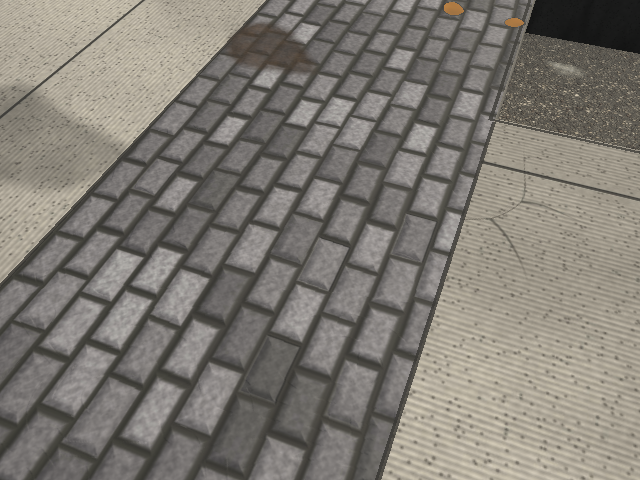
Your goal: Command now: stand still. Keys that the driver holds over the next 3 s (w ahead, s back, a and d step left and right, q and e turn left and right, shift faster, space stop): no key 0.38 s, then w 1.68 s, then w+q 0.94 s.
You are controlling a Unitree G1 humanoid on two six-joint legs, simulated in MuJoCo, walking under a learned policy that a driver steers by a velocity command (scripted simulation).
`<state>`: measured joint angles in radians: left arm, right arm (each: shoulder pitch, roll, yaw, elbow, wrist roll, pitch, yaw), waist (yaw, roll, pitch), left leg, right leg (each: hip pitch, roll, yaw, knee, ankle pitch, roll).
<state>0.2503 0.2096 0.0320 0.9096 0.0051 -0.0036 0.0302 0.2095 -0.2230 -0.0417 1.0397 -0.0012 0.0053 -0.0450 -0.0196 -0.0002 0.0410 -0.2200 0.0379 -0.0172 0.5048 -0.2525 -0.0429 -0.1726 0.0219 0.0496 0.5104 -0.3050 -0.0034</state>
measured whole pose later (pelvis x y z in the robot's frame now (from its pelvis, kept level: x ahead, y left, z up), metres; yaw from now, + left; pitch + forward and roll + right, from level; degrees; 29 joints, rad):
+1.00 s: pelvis +0.19 +0.02 +0.00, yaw +0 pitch +2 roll +0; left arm -0.05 0.23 0.03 0.86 -0.03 -0.09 -0.04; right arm 0.54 -0.19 -0.02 1.09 0.01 -0.08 -0.02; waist -0.10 -0.02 0.03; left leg 0.17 -0.01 0.02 0.14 -0.35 0.02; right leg -0.62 -0.05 -0.04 0.58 -0.01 -0.05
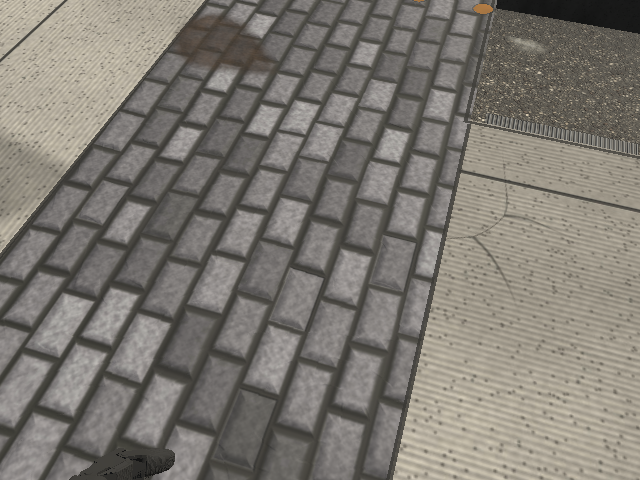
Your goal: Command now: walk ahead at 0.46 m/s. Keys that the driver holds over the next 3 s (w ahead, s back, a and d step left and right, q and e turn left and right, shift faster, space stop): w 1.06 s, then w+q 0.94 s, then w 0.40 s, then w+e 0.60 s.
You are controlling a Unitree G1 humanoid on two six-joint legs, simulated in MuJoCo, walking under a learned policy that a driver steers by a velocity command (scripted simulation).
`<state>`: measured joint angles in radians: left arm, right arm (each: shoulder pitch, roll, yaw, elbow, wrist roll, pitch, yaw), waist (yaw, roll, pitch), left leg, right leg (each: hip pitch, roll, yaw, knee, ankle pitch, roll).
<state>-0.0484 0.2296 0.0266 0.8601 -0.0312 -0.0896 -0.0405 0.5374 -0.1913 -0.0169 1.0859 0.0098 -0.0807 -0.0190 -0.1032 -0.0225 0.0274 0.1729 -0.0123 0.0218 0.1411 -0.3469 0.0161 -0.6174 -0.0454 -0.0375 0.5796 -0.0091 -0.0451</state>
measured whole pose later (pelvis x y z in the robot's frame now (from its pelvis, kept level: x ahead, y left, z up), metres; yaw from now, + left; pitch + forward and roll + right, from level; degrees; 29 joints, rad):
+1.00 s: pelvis +0.57 +0.03 +0.02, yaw +0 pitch +1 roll +1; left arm 0.07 0.26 0.05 0.91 -0.01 -0.08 -0.01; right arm 0.37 -0.24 -0.05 0.98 0.00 -0.09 0.00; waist -0.06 -0.04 0.00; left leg -0.01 -0.06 0.06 0.18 -0.20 0.06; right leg -0.67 -0.12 0.03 0.66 0.06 -0.01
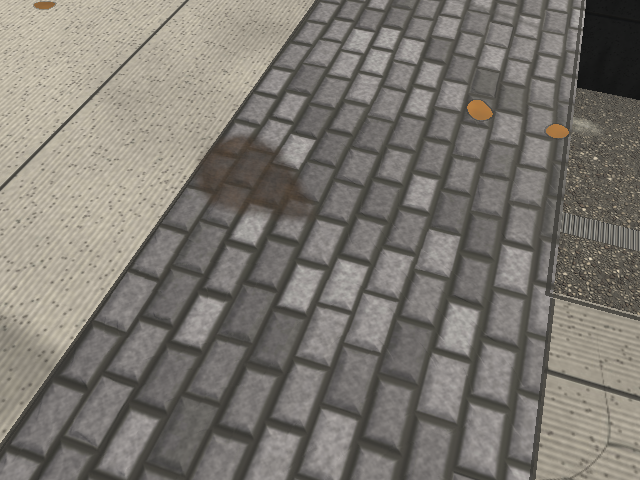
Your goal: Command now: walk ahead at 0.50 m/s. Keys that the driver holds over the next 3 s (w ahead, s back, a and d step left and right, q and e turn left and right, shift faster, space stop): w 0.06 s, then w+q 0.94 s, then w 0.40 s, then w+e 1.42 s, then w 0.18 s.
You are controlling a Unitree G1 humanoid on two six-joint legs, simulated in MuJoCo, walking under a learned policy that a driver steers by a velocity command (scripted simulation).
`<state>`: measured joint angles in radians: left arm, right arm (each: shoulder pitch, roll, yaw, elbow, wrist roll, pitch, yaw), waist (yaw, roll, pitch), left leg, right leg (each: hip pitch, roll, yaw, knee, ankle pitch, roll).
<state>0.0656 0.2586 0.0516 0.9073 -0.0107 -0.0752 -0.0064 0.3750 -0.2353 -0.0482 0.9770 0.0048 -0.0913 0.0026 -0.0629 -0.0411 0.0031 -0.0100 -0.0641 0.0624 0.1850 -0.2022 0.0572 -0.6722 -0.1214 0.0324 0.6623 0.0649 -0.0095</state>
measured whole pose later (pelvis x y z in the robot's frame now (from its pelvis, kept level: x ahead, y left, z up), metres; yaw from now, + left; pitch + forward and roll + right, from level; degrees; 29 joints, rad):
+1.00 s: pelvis +0.54 +0.07 +0.00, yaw +28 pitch +2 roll -1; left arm 0.03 0.29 0.07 0.80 0.01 -0.10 0.00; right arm 0.33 -0.25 -0.08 0.79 0.02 -0.06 0.00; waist -0.05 -0.03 0.03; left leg -0.17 -0.11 -0.08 0.33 -0.19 0.10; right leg -0.66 -0.11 0.09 0.81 -0.11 0.05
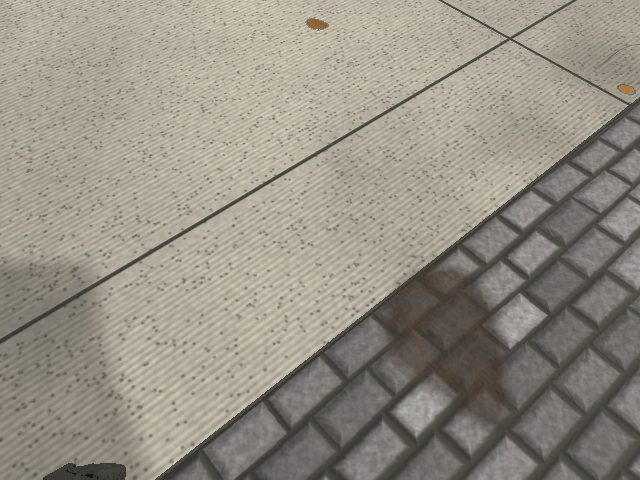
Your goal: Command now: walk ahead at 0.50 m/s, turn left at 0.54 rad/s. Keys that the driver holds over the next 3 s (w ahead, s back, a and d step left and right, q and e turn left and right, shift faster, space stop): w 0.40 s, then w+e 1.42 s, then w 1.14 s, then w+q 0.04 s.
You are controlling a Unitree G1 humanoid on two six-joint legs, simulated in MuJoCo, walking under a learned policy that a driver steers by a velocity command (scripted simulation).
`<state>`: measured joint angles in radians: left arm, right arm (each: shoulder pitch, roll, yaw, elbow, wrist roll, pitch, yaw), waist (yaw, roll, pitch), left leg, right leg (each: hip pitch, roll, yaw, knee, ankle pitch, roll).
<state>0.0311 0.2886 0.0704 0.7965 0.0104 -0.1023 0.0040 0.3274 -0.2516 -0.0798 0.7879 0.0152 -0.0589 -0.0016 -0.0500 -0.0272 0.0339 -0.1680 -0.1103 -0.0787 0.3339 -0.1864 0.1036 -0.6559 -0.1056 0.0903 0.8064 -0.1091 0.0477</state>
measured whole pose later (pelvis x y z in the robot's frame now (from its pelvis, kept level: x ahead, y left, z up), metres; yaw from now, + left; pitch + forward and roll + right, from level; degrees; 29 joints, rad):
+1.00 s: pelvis +0.54 +0.00 +0.00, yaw -10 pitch +1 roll +2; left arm 0.18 0.31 0.08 0.74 -0.02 -0.03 -0.01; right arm 0.31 -0.27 -0.08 0.84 -0.01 -0.10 0.00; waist -0.05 -0.05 0.01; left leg -0.07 -0.01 0.16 0.26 -0.21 0.02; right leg -0.70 -0.11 0.05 0.94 -0.10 0.01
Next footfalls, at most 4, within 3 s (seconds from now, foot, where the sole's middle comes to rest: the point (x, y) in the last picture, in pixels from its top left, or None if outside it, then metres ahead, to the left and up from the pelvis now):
0.20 right None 0.31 -0.15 -0.78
0.70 left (250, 439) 0.56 0.12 -0.78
1.20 right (387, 341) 0.78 -0.20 -0.78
1.68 left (348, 231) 1.12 -0.13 -0.78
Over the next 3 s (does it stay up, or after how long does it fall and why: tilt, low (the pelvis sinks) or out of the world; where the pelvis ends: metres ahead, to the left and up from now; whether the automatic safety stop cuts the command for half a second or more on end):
stays up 1.45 -0.60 0.00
